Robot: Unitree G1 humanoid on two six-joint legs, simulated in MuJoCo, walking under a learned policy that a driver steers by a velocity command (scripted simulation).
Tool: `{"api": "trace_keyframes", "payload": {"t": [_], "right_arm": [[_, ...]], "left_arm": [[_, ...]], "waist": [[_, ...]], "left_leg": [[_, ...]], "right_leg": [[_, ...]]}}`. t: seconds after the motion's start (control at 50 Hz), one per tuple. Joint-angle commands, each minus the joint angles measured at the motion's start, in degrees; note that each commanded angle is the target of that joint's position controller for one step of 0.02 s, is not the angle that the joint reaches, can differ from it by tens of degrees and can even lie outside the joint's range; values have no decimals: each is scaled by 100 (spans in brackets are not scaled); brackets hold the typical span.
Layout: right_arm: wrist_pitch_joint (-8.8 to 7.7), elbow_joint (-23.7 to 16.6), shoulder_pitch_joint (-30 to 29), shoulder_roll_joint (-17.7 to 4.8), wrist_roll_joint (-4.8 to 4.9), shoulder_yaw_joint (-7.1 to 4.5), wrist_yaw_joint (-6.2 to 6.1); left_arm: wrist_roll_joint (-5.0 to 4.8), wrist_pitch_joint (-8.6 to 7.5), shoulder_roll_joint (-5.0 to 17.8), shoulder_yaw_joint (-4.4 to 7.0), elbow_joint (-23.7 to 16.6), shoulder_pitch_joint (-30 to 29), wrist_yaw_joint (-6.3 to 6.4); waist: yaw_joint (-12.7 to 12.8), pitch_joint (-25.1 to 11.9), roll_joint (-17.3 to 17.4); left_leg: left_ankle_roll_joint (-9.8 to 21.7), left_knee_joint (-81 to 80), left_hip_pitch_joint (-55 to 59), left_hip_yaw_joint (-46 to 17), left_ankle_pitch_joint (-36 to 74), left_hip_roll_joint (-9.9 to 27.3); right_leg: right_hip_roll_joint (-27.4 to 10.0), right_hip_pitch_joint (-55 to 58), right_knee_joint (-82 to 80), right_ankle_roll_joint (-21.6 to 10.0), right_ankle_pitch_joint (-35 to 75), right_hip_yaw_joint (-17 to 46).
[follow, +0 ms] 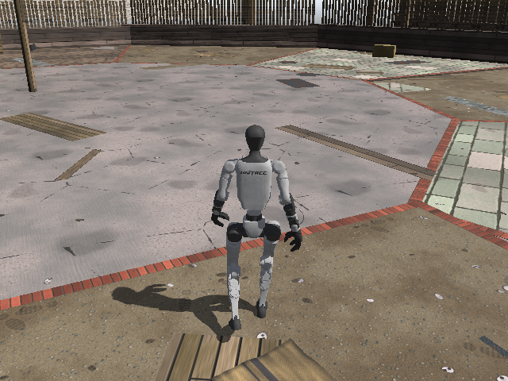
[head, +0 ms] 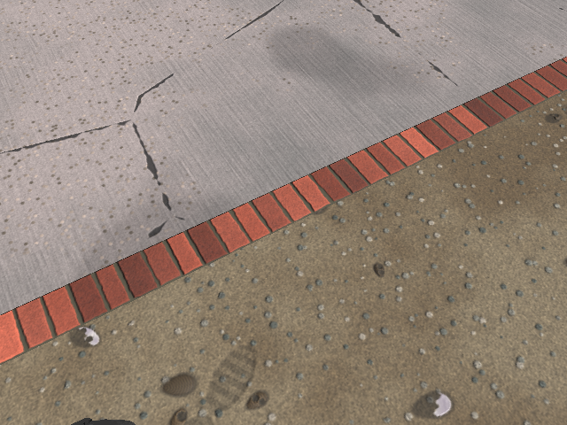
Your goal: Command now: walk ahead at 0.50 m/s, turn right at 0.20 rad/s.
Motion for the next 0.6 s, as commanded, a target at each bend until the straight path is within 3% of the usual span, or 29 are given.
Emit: {"api": "trace_keyframes", "payload": {"t": [0.02, 0.06, 0.08, 0.12, 0.22, 0.34, 0.4, 0.44, 0.46, 0.48, 0.5, 0.52, 0.54, 0.58, 0.6], "right_arm": [[-185, -605, -323, -667, 109, -104, 42], [-4, -326, 125, -570, -32, -96, 89], [83, -227, 229, -537, -59, -109, 123], [155, -197, 133, -463, -37, -138, 192], [151, -382, -808, -383, -19, -164, 237], [100, -710, -1839, -160, -84, -17, 335], [99, -790, -1813, -203, -85, -18, 335], [117, -668, -1271, -344, -103, -84, 283], [92, -525, -722, -489, -119, -157, 257], [42, -294, 81, -678, -173, -266, 213], [46, -177, 755, -1224, -211, -453, 119], [111, -304, 324, -1668, -92, -570, 96], [143, -294, 233, -1508, 104, -563, 101], [141, -280, -257, -932, 53, -411, 46], [103, -292, -440, -793, 73, -364, 22]], "left_arm": [[-101, -50, 842, 282, 227, 1404, 190], [-117, -185, 524, 162, 292, 1062, 185], [-116, -261, 457, 135, 343, 1087, 171], [-125, -367, 537, 154, 491, 1216, 163], [-132, -447, 475, 123, 737, 1530, 182], [-130, -456, 453, 63, 1081, 1991, 310], [-97, -399, 632, 73, 1210, 2050, 391], [-67, -336, 823, 109, 1227, 1935, 456], [-41, -288, 912, 132, 1192, 1839, 463], [-65, -258, 971, 143, 1119, 1696, 444], [-87, -299, 783, 90, 913, 1666, 403], [-161, -358, 383, 45, 535, 1779, 273], [-53, -421, 653, 58, 465, 1271, 254], [-150, -527, 606, 36, 372, 1129, 236], [-61, -438, 562, 33, 357, 1128, 240]], "waist": [[641, -788, -42], [232, -516, -146], [197, -498, -198], [160, -335, -230], [374, 88, -321], [646, 300, -284], [519, 113, -387], [228, -265, -588], [-21, -580, -604], [-438, -986, -426], [-688, -1516, 276], [-124, -1820, 1531], [-321, -1526, 332], [145, -382, -309], [343, -208, -355]], "left_leg": [[174, 1147, -2670, -735, 755, 159], [142, 577, -1902, -828, 903, 268], [137, 504, -1708, -845, 959, 205], [151, 313, -1919, -923, 1262, 107], [142, -632, -2819, -989, 2347, -21], [305, -2181, -2773, -269, 2823, -169], [598, -2590, -2303, 92, 2207, -511], [875, -2587, -1616, 276, 1538, -870], [1045, -2716, -981, 215, 1308, -1004], [1264, -3248, 149, -45, 1415, -1030], [1695, -3493, 1451, -1558, 1112, 127], [2685, -4164, 2833, -4827, 1700, 1484], [2616, -4402, 2608, -4482, 1853, 1394], [2109, -4690, 1108, -3294, 2623, 1038], [1912, -4755, 608, -2870, 2992, 727]], "right_leg": [[-2102, 2844, -1913, -897, 1724, 2523], [-1678, 1949, -2233, -517, 2072, 1586], [-1603, 1750, -2372, -463, 2153, 1384], [-1506, 1725, -2591, -352, 2207, 1034], [-1378, 2093, -2896, -20, 2210, 355], [-1521, 2812, -2767, 100, 3222, -232], [-1656, 3318, -2083, 204, 5064, -490], [-1745, 3474, -1075, 248, 6551, -621], [-1780, 3307, -177, 220, 6571, -650], [-1678, 2705, 1107, 233, 5625, -724], [-1305, 1455, 3028, 341, 3046, -816], [125, -1077, 4955, 644, -1895, -154], [-299, -1683, 5022, 566, -1448, 876], [-754, -1469, 4059, 598, -785, 805], [-881, -1181, 3676, 686, -767, 819]]}}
